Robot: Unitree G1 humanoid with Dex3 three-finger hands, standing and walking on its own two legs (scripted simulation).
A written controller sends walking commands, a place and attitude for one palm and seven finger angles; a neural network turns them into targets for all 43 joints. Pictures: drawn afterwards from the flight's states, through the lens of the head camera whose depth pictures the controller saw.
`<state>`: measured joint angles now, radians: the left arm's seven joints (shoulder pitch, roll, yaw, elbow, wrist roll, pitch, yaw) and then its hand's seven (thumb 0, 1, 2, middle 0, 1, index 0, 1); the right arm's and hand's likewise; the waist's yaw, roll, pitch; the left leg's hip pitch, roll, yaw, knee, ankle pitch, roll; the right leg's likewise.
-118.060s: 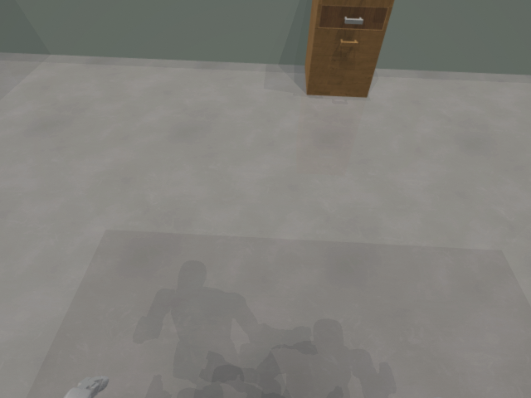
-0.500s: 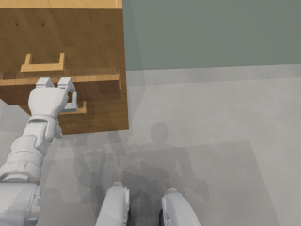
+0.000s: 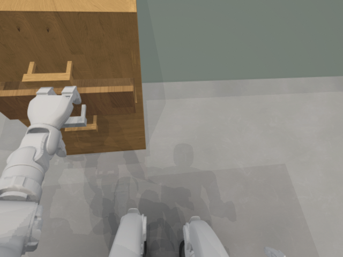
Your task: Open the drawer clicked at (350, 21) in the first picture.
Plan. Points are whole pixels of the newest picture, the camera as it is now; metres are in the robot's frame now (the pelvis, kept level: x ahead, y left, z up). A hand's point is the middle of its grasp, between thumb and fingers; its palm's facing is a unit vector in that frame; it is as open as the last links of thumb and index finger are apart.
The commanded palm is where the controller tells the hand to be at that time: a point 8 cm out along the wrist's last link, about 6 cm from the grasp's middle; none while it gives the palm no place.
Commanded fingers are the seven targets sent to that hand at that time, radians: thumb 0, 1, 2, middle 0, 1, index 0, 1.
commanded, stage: move the hooked fingers above the handle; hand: left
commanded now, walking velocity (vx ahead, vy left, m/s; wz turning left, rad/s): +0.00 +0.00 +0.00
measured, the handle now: (67, 115) +0.49 +0.30 -0.11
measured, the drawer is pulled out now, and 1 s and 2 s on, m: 0.04 0.04 0.04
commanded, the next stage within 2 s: none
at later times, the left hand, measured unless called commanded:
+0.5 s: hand (60, 125) +0.43 +0.28 -0.04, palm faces -0.15 -0.06 -0.99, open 13.8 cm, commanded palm +0.43 +0.27 +0.00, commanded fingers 0.00 -0.50 0.30 -0.30 -1.20 -0.30 -1.20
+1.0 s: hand (59, 124) +0.43 +0.29 -0.04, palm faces -0.11 -0.05 -0.99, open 13.8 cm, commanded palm +0.43 +0.27 +0.01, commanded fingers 0.00 -0.50 0.30 -0.30 -1.20 -0.30 -1.20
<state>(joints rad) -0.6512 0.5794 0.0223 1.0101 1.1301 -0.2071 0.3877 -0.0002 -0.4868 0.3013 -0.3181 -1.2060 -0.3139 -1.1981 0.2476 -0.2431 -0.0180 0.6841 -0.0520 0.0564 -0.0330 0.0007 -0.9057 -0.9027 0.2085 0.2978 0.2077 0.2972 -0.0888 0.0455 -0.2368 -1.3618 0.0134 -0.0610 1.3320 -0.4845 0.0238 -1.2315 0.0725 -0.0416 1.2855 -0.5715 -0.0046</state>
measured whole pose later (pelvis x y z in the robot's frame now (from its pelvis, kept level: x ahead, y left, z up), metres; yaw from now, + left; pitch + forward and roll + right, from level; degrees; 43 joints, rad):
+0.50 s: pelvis +0.01 +0.01 +0.01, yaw +0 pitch +29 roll -5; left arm -0.58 0.53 0.00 0.95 1.11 -0.17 0.39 0.00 -0.49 0.30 -0.32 -1.21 -0.31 -1.20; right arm 0.23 -0.22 -0.02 0.70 -0.05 0.10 -0.03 0.00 -0.91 -0.90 0.21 0.30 0.21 0.30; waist -0.06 0.04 -0.23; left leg -1.29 0.01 -0.05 1.29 -0.49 0.04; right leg -1.16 0.07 -0.03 1.23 -0.57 0.01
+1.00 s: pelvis +0.00 +0.01 +0.01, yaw +1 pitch +28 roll -6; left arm -0.63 0.52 -0.04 0.95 1.11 -0.13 0.41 0.00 -0.49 0.30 -0.32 -1.21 -0.31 -1.20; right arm 0.24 -0.21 -0.02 0.72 -0.05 0.09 -0.03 0.00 -0.91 -0.90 0.21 0.30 0.21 0.30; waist -0.07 0.04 -0.21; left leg -1.32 0.00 -0.05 1.29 -0.47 0.04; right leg -1.18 0.05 -0.04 1.24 -0.56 0.01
